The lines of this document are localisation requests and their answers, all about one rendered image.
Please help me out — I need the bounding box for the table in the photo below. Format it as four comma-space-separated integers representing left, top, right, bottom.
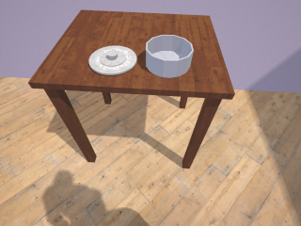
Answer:
28, 9, 235, 169

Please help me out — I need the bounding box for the pot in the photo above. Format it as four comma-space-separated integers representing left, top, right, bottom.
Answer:
146, 35, 194, 78

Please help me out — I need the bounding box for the lid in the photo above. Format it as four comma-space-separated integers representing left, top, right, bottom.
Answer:
88, 45, 137, 75

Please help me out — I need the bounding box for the knob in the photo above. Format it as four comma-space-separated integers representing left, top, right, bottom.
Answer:
107, 50, 118, 59

